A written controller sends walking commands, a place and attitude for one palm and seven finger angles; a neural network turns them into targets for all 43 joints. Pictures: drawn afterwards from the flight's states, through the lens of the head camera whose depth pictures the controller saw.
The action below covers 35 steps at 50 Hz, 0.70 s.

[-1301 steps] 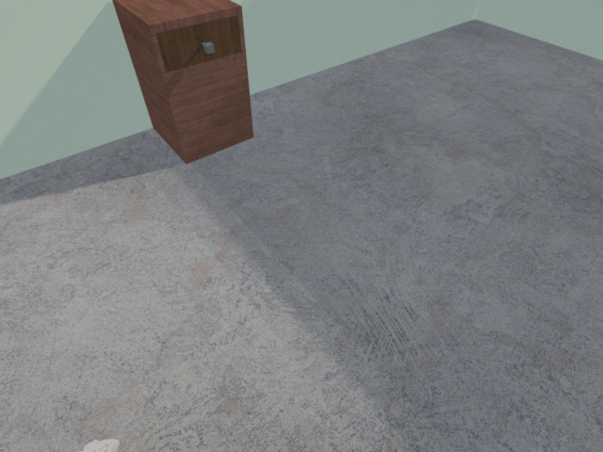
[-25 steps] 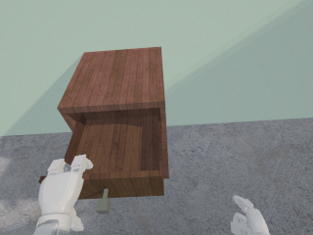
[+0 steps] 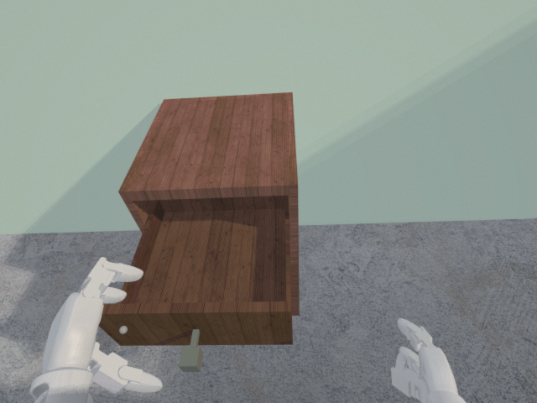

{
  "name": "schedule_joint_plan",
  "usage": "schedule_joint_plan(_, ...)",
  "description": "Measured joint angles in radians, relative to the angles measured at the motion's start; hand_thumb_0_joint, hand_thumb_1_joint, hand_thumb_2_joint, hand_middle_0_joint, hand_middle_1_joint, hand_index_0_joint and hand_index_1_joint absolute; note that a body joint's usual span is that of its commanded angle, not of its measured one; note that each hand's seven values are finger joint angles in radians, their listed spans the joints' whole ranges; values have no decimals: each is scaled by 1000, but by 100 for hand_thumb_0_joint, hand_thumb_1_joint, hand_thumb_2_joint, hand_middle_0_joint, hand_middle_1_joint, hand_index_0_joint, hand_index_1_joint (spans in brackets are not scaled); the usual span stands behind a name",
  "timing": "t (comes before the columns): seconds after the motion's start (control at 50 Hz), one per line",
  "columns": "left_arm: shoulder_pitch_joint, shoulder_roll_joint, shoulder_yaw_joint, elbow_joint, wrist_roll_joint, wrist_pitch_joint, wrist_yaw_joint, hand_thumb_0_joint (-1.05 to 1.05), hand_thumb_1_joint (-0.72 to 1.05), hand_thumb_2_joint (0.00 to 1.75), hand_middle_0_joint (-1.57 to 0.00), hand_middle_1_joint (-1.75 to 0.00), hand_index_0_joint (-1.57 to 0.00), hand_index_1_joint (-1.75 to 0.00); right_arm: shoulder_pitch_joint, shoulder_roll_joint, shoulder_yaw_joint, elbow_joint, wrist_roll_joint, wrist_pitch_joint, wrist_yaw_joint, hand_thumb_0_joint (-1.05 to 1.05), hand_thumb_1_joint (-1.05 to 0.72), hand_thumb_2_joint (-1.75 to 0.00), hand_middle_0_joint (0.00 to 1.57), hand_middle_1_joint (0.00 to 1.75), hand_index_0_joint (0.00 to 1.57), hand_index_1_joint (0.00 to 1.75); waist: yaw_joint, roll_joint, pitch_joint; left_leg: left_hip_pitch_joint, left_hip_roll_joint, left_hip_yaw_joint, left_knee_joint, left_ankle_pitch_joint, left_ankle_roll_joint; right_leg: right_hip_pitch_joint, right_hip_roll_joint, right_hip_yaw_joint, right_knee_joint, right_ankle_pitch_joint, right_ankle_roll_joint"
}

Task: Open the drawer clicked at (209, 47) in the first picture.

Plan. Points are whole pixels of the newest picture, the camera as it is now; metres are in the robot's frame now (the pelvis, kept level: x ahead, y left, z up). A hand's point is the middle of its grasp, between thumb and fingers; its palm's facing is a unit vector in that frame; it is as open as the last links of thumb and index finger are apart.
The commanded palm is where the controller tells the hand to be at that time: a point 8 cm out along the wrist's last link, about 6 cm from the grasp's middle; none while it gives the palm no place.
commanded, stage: draw the hand back to the body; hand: left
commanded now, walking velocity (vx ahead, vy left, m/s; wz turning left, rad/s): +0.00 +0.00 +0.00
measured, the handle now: (193, 349) +0.25 +0.20 -0.17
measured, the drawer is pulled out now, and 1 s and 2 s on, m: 0.29 0.29 0.29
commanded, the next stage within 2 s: step back with the hand held close in 0.90 s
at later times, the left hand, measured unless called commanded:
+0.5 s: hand (80, 294) +0.19 +0.23 +0.16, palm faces +0.38 -0.83 -0.41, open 10.4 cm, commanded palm +0.14 +0.28 +0.18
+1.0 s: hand (67, 291) +0.19 +0.24 +0.17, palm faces +0.42 -0.82 -0.40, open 7.5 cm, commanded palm +0.14 +0.28 +0.19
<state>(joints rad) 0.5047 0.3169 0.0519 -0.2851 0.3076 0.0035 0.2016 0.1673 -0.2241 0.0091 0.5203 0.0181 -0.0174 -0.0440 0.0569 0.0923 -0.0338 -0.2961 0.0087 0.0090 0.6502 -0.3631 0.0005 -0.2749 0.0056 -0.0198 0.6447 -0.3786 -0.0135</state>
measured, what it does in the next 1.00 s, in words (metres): stands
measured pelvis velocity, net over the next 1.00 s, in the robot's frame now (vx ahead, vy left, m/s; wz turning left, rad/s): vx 0.01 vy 0.00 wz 0.02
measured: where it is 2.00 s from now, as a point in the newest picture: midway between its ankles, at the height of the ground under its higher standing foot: outside the picture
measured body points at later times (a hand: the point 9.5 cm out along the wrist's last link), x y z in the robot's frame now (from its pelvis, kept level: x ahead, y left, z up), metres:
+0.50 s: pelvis +0.02 +0.00 +0.02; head +0.01 -0.02 +0.47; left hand +0.17 +0.28 +0.18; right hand +0.21 -0.22 -0.06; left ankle -0.01 +0.12 -0.72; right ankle -0.02 -0.11 -0.72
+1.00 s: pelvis +0.01 +0.00 +0.02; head +0.00 -0.03 +0.47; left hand +0.16 +0.28 +0.19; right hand +0.21 -0.22 -0.06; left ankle -0.01 +0.12 -0.72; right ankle -0.02 -0.11 -0.72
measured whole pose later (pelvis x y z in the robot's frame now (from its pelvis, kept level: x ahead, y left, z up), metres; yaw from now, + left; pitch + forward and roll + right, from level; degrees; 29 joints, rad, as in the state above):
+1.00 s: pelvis +0.01 +0.00 +0.02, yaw +1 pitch -3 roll +0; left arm 0.54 0.32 0.28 -0.47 -0.06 -0.08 0.12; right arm 0.17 -0.21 0.01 0.62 0.00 -0.12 -0.08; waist 0.06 0.07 0.01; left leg -0.10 0.01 -0.01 0.41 -0.26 -0.01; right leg -0.06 0.01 -0.04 0.38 -0.27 -0.02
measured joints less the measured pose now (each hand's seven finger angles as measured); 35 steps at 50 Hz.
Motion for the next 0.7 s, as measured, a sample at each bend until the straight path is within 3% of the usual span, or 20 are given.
schedule_joint_plan(0.02, 10, -20, 11, -13, -88, -8, -12, 0, -46, 31, -32, -118, -32, -118, 13, 6, 10, -2, -1, -22, -16, 1, -91, -90, 20, 30, 20, 30, -5, -6, 6, 24, -3, -1, -18, 5, 1, 24, -3, -1, -15, 2, 1)
schedule_joint_plan(0.06, 24, -42, 24, -42, -200, -24, -28, 0, -43, 33, -32, -116, -31, -116, 38, 16, 25, 2, -5, -60, -38, 1, -90, -90, 20, 30, 20, 30, -11, -20, 10, 64, -7, -7, -51, 15, 0, 65, -7, -7, -47, 9, 2)
schedule_joint_plan(0.1, 32, -49, 38, -68, -264, -38, -39, 0, -39, 35, -31, -113, -31, -113, 53, 23, 35, 17, -7, -87, -49, 1, -90, -90, 20, 30, 20, 30, -16, -30, 13, 94, -8, -14, -79, 25, -1, 100, -7, -14, -79, 18, 2)
schedule_joint_plan(0.16, 31, -41, 69, -90, -308, -57, -50, 0, -31, 38, -31, -108, -30, -108, 60, 26, 39, 43, -11, -107, -51, 1, -90, -90, 20, 30, 21, 30, -19, -39, 20, 124, -7, -19, -114, 39, -3, 135, -5, -19, -122, 35, 0)
schedule_joint_plan(0.28, 41, -20, 129, -117, -340, -73, -67, 0, -13, 46, -29, -96, -28, -96, 48, 17, 25, 79, -13, -117, -40, 1, -90, -90, 20, 30, 21, 30, -21, -37, 33, 152, -5, -18, -166, 63, -3, 166, -2, -18, -182, 65, 1)
schedule_joint_plan(0.7, 35, 5, 240, -187, -364, -95, -79, 1, 59, 77, -24, -49, -23, -49, -8, 12, 2, 95, -12, -103, -36, 1, -90, -90, 20, 30, 21, 30, 3, -22, 35, 192, -1, -20, -230, 95, -4, 212, 2, -21, -260, 103, 1)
